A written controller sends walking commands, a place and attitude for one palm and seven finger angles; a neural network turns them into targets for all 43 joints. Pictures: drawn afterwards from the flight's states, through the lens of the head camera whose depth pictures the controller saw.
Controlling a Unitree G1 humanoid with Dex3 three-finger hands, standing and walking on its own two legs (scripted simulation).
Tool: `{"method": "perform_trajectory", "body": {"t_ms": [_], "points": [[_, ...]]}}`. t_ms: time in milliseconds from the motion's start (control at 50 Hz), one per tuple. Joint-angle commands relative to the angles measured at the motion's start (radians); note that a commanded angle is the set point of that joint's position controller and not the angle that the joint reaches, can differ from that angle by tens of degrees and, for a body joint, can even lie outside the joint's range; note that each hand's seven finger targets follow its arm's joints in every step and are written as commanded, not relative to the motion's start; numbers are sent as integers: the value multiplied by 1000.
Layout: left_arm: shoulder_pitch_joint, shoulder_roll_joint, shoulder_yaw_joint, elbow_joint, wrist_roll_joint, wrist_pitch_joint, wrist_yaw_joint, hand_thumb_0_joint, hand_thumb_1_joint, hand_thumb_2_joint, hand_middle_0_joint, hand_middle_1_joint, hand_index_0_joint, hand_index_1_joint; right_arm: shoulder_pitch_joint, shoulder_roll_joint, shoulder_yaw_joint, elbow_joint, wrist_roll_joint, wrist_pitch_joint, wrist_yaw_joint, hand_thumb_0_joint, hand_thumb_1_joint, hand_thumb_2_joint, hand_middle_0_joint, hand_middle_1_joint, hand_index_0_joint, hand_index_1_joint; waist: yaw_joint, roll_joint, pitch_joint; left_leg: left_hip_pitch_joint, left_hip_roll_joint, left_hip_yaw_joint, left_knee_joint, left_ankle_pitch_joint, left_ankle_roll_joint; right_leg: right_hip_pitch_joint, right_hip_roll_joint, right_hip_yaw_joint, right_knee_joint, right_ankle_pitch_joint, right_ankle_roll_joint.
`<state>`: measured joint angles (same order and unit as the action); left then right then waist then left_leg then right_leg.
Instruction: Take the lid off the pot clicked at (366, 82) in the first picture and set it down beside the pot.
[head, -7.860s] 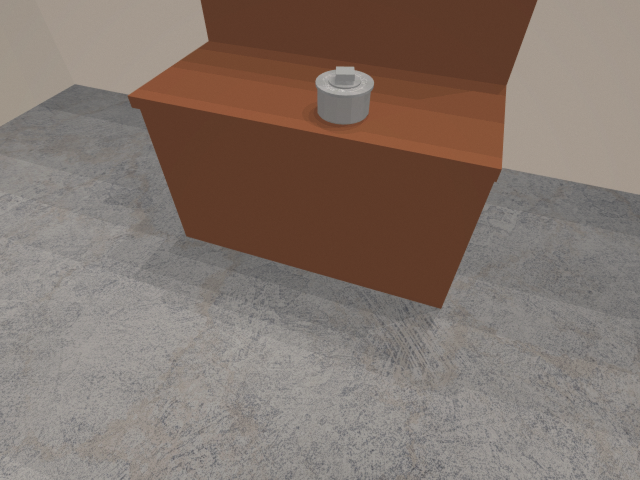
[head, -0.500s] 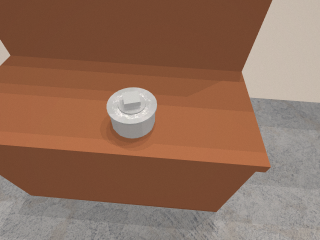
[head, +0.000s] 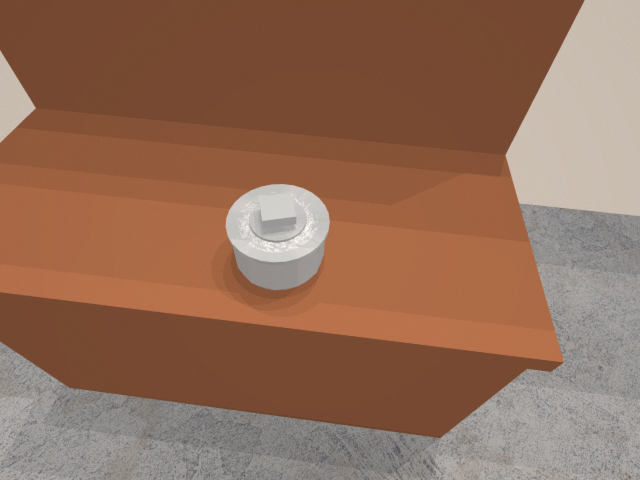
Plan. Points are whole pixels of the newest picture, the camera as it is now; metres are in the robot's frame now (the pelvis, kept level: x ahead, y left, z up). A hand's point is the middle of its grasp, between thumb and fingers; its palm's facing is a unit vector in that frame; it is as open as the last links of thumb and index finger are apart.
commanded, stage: come to a stop and stand still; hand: left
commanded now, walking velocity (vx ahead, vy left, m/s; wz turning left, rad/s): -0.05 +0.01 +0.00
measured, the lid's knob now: (277, 210) +0.49 +0.10 +0.03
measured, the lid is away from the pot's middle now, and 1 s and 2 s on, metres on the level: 0.00 0.00 0.00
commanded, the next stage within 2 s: look again from close up in 0.86 s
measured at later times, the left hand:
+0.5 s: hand out of the picture -0.03 +0.18 -0.16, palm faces -0.01 -0.97 -0.25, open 7.3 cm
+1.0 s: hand out of the picture -0.07 +0.17 -0.17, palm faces -0.01 -0.98 -0.20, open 7.3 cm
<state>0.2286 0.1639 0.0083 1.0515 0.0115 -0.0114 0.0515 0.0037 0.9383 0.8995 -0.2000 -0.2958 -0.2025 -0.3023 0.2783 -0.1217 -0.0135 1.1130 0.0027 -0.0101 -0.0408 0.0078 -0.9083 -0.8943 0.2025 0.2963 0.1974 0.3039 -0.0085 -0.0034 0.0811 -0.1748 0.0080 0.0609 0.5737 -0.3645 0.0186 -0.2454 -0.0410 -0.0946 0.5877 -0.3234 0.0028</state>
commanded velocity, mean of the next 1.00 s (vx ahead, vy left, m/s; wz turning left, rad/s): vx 0.00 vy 0.00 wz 0.00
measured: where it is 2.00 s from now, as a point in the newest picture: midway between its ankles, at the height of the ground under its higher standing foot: outside the picture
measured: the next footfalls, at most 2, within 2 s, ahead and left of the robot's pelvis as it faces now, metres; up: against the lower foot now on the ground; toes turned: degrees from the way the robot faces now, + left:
none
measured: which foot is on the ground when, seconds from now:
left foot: down 0.00-1.00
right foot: down 0.00-1.00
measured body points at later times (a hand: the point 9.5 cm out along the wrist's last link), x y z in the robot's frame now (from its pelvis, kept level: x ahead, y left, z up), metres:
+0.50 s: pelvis -0.05 +0.00 +0.01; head -0.07 -0.02 +0.46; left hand -0.03 +0.23 -0.14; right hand +0.00 -0.23 -0.15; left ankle -0.05 +0.10 -0.73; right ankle -0.01 -0.12 -0.73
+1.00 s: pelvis -0.06 +0.01 +0.01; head -0.08 +0.00 +0.46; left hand -0.07 +0.22 -0.15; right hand -0.12 -0.19 -0.16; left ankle -0.05 +0.10 -0.73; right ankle -0.01 -0.12 -0.73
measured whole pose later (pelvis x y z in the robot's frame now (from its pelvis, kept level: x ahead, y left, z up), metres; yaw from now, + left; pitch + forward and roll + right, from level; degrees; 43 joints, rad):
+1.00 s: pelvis -0.06 +0.01 +0.01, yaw -1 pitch -1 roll +1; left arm 0.35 0.12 -0.02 1.10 0.02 -0.01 0.04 0.00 0.91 0.90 -0.20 -0.30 -0.20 -0.30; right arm 0.38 -0.12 -0.02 1.16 -0.01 0.00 0.00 0.01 -0.91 -0.89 0.20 0.30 0.20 0.30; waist -0.02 0.02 -0.02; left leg -0.23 -0.03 0.11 0.50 -0.25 0.05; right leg -0.32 -0.06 -0.02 0.52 -0.18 0.01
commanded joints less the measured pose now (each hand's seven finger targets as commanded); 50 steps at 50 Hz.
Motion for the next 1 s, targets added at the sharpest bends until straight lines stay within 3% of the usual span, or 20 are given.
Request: {"method": "perform_trajectory", "body": {"t_ms": [0,20,60,100,120,140,160,180,220,240,320,360,520,620,660,740,800,860,980], "points": [[98,62,5,-30,-6,-2,1,0,900,900,-200,-300,-200,-300,104,-81,-2,-18,-5,-24,-3,0,-900,-900,200,300,200,300,22,76,-82,45,145,-101,-174,659,29,87,-93,102,-87,378,-48],[104,71,5,-21,-8,1,1,0,900,900,-200,-300,-200,-300,92,-81,-1,-20,-4,-24,-5,0,-900,-900,200,300,200,300,29,115,-73,44,147,-107,-180,701,33,104,-87,104,-90,363,-47],[132,70,3,-6,-5,-1,1,0,900,900,-200,-300,-200,-300,90,-84,1,-19,0,-24,-9,0,-900,-900,200,300,200,300,29,76,-68,74,141,-95,-184,698,29,97,-93,111,-110,378,-48],[135,64,-1,4,-3,-1,-1,0,900,900,-200,-300,-200,-300,103,-81,3,-16,0,-22,-8,0,-900,-900,200,300,200,300,22,38,-50,74,136,-89,-208,599,26,90,-96,110,-138,352,-48],[87,174,1,-41,-18,-26,8,0,900,900,-200,-300,-200,-300,53,-158,-3,-80,-32,-33,5,0,-900,-900,200,300,200,300,3,125,-94,86,39,-98,-201,814,7,112,-3,77,-13,483,-70],[125,103,2,-57,-9,-12,10,0,900,900,-200,-300,-200,-300,54,-159,-33,-99,-21,-44,2,0,-900,-900,200,300,200,300,10,142,-156,123,125,-123,-142,909,1,57,-29,50,-22,284,-52],[129,80,-2,-48,-10,-10,12,0,900,900,-200,-300,-200,-300,49,-161,-37,-95,-21,-42,-1,0,-900,-900,200,300,200,300,5,157,-179,172,139,-124,-132,971,9,36,-26,50,-44,263,-60],[135,82,-4,-43,-11,-12,11,0,900,900,-200,-300,-200,-300,40,-163,-35,-95,-16,-36,0,0,-900,-900,200,300,200,300,11,142,-176,173,137,-117,-130,892,20,41,-31,58,-73,265,-62],[140,96,1,-41,-8,-15,9,0,900,900,-200,-300,-200,-300,8,-140,-34,-111,-15,-27,5,0,-900,-900,200,300,200,300,19,41,-130,76,105,-115,-125,610,20,69,-54,88,-115,334,-65],[134,84,-3,-38,-5,-13,7,0,900,900,-200,-300,-200,-300,-9,-143,-33,-113,-13,-21,8,0,-900,-900,200,300,200,300,17,16,-77,30,93,-107,-139,475,14,49,-67,106,-136,313,-66],[113,103,-8,-47,0,-10,0,0,900,900,-200,-300,-200,-300,-29,-148,-29,-115,-14,0,27,0,-900,-900,200,300,200,300,7,-27,38,-56,75,-112,-204,141,13,-50,-64,136,-192,92,-55],[114,106,-8,-53,4,-10,0,0,900,900,-200,-300,-200,-300,-27,-155,-29,-115,-18,7,33,0,-900,-900,200,300,200,300,-1,-37,53,-76,56,-106,-207,39,10,-94,-70,170,-219,-23,-56],[107,138,2,-65,8,-8,0,0,900,900,-200,-300,-200,-300,22,-136,-26,-103,-22,15,38,0,-900,-900,200,300,200,300,-14,-77,4,-54,36,-80,-170,-25,16,-154,-92,220,-278,-195,-56],[109,134,5,-59,9,-3,-1,0,900,900,-200,-300,-200,-300,53,-127,-25,-79,-24,14,38,0,-900,-900,200,300,200,300,-14,-34,23,-92,45,-92,-182,-64,20,-180,-87,211,-266,-219,-55],[117,117,5,-53,11,-3,-1,0,900,900,-200,-300,-200,-300,64,-127,-26,-71,-27,7,38,0,-900,-900,200,300,200,300,-8,3,16,-131,54,-111,-208,-89,24,-160,-73,195,-225,-179,-47],[146,92,1,-28,12,-4,-5,0,900,900,-200,-300,-200,-300,67,-123,-25,-55,-24,0,36,0,-900,-900,200,300,200,300,10,7,28,-195,76,-147,-259,-129,31,-108,-53,161,-187,-114,-37],[164,79,-2,-11,9,-13,-4,0,900,900,-200,-300,-200,-300,89,-107,-23,-34,-21,-6,34,0,-900,-900,200,300,200,300,9,-9,-3,-170,68,-135,-237,-63,30,-85,-64,177,-191,-75,-44],[159,68,-1,-2,9,-13,-3,0,900,900,-200,-300,-200,-300,107,-100,-22,-19,-20,-9,31,0,-900,-900,200,300,200,300,5,19,-2,-160,83,-146,-258,-67,32,-94,-60,160,-174,-46,-42],[179,48,-3,27,9,-18,-1,0,900,900,-200,-300,-200,-300,121,-78,-21,6,-16,-13,27,0,-900,-900,200,300,200,300,5,8,9,-138,82,-134,-249,-12,32,-89,-65,163,-179,17,-43]]}}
